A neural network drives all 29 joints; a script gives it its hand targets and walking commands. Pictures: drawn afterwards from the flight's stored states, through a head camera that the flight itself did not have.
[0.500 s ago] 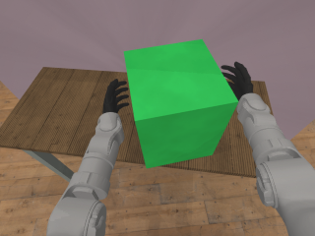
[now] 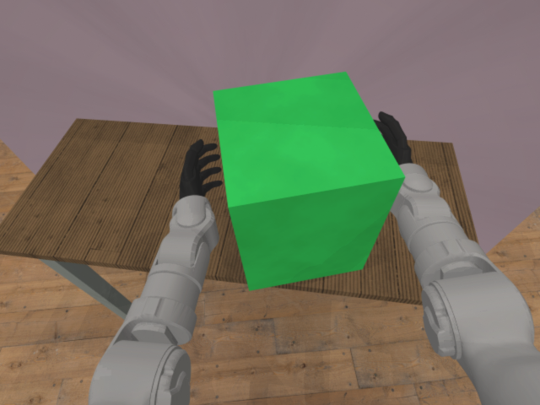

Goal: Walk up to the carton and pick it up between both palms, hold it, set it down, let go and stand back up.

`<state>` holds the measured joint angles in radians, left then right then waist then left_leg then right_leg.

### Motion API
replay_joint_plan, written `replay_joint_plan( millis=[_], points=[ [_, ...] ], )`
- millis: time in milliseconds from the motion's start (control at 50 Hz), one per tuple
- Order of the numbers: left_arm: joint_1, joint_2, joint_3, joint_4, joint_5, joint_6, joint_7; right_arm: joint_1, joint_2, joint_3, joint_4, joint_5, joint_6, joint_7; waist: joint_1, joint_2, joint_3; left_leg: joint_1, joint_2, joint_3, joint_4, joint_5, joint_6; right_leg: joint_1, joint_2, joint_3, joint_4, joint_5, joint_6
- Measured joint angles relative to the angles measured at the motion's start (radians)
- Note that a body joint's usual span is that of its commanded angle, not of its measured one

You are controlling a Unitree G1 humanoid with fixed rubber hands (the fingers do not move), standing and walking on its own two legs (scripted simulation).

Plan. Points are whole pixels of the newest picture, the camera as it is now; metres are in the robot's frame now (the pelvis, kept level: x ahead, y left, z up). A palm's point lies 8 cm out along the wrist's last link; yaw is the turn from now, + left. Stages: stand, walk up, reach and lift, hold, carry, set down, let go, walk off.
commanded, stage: reach and lift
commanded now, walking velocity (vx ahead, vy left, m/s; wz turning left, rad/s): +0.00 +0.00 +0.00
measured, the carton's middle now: (294, 188) +0.44 +0.03 +0.05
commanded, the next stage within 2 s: none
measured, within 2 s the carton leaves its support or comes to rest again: leaves its support in 1.32 s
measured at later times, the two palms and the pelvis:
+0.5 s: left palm (191, 196) +0.39 +0.17 +0.08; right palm (385, 168) +0.47 -0.11 +0.09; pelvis +0.01 +0.00 +0.00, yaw +0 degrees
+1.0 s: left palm (191, 195) +0.39 +0.17 +0.08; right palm (385, 169) +0.47 -0.11 +0.09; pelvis +0.01 +0.00 +0.00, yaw +0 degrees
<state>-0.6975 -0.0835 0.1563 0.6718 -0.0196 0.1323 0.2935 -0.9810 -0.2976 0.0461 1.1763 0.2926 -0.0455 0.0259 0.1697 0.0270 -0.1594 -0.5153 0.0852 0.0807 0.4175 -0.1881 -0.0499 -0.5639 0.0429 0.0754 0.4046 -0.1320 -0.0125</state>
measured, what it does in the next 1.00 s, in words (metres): stands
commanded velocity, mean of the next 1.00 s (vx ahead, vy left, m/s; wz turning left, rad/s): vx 0.00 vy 0.00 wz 0.00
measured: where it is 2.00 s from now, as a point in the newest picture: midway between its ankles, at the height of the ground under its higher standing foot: outside the picture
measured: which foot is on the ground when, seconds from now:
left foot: down 0.00-1.00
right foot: down 0.00-1.00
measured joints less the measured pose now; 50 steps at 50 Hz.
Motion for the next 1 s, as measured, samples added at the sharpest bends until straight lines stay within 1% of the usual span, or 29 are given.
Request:
replay_joint_plan(
  millis=[80,160,220,300,360,420,560,1000],
  points=[
    [0.0,-0.006,0.007,0.0,0.015,0.0,0.006,0.0,0.004,0.0,0.0,-0.011,0.0,0.0,0.0,0.001,-0.001,0.0,0.0,0.0,0.0,0.0,0.0,0.0,0.0,0.0,0.0,0.0,0.0],
    [0.0,-0.027,0.044,0.0,0.049,-0.013,0.001,0.0,0.019,0.001,0.0,-0.044,0.0,0.007,0.0,0.001,-0.002,0.003,0.0,0.0,0.0,0.0,0.001,0.003,0.0,0.0,0.0,0.0,0.0],
    [0.0,-0.048,0.091,0.004,0.105,-0.021,-0.007,0.0,0.04,-0.032,0.011,-0.109,-0.011,0.007,0.0,0.001,-0.002,0.013,0.0,0.0,-0.005,0.0,0.001,0.013,0.0,0.0,-0.004,0.0,0.0],
    [0.001,-0.076,0.175,0.029,0.182,-0.043,-0.033,0.001,0.086,-0.145,0.058,-0.235,-0.047,0.008,-0.009,0.001,0.003,0.052,0.0,0.0,-0.025,0.003,0.001,0.049,0.0,-0.001,-0.02,0.001,0.0],
    [0.002,-0.077,0.201,0.053,0.198,-0.065,-0.047,0.002,0.105,-0.198,0.087,-0.293,-0.075,0.006,-0.014,0.001,0.002,0.069,0.0,0.0,-0.033,0.003,0.0,0.066,0.0,-0.001,-0.026,0.0,0.0],
    [0.002,-0.077,0.214,0.072,0.201,-0.084,-0.054,0.002,0.112,-0.223,0.099,-0.324,-0.087,0.004,-0.016,0.001,0.002,0.079,0.0,0.0,-0.037,0.003,0.0,0.077,0.0,-0.001,-0.031,0.0,0.0],
    [0.004,-0.078,0.221,0.087,0.211,-0.095,-0.058,0.012,0.118,-0.243,0.109,-0.333,-0.099,0.002,-0.017,0.001,-0.001,0.091,0.0,0.0,-0.045,0.004,-0.001,0.09,0.0,-0.002,-0.04,0.0,0.0],
    [0.005,-0.079,0.224,0.096,0.214,-0.103,-0.058,0.015,0.121,-0.244,0.112,-0.334,-0.101,-0.002,-0.017,0.001,-0.005,0.093,0.0,0.0,-0.048,0.004,-0.001,0.092,0.0,-0.002,-0.044,0.001,0.0]
  ],
)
